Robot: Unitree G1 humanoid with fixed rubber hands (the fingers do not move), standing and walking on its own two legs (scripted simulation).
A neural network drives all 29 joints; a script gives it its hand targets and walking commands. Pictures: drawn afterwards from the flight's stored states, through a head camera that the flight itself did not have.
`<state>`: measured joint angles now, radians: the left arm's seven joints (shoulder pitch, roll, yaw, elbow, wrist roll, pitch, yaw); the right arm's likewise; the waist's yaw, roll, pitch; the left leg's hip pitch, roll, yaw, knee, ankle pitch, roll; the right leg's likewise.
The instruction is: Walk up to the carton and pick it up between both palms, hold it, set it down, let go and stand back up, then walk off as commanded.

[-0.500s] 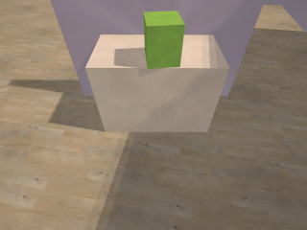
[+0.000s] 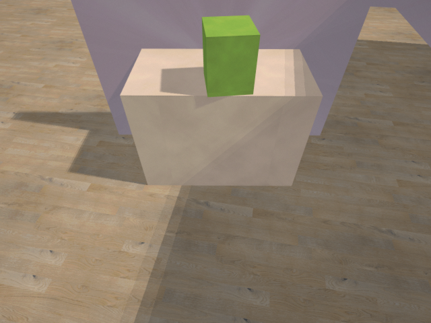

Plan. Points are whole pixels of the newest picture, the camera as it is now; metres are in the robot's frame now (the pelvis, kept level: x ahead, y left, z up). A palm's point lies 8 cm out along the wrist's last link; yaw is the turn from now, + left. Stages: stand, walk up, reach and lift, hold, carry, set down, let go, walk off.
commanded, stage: stand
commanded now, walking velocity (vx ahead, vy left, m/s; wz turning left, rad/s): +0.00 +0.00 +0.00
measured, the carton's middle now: (228, 56) +1.14 -0.06 -0.03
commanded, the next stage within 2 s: none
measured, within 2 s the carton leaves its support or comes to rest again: neither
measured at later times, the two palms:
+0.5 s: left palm out of the picture +0.09 +0.32 -0.10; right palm out of the picture +0.08 -0.32 -0.11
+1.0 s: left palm out of the picture +0.09 +0.32 -0.10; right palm out of the picture +0.08 -0.32 -0.11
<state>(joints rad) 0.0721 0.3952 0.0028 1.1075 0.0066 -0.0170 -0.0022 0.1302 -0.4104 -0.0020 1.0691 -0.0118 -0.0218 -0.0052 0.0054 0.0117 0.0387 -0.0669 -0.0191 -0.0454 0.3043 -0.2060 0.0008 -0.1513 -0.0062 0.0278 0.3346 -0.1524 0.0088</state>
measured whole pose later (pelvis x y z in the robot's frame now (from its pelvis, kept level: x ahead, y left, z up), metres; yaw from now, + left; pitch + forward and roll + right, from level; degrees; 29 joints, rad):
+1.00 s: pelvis +0.00 +0.00 +0.00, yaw +0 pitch -2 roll +0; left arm 0.08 0.40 0.00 1.11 0.01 -0.02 0.00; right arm 0.13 -0.41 0.00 1.07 -0.01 -0.02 -0.01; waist 0.01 0.01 0.04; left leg -0.07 -0.02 -0.05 0.30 -0.21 0.00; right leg -0.15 -0.01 0.03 0.33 -0.15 0.01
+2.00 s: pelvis +0.00 +0.00 +0.00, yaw +0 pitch -2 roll +0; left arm 0.08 0.40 0.00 1.11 0.01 -0.02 0.00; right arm 0.13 -0.41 0.00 1.07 -0.01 -0.02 -0.01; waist 0.01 0.01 0.04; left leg -0.06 -0.02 -0.05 0.30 -0.21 0.00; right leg -0.15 -0.01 0.03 0.33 -0.15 0.01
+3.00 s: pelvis +0.00 +0.00 +0.00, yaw +0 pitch -2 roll +0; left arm 0.08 0.40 0.00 1.11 0.01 -0.02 0.00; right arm 0.13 -0.41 0.00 1.07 -0.01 -0.02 -0.01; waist 0.01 0.01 0.04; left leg -0.06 -0.02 -0.05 0.30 -0.21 0.00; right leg -0.15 -0.01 0.03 0.33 -0.15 0.01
